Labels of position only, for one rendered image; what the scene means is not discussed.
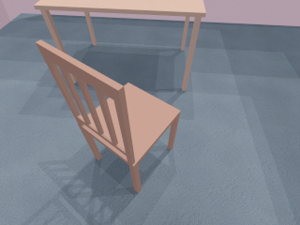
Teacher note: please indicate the table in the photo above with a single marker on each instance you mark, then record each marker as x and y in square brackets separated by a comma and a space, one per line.
[181, 8]

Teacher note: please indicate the chair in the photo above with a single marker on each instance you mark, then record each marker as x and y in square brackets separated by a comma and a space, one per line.
[128, 123]

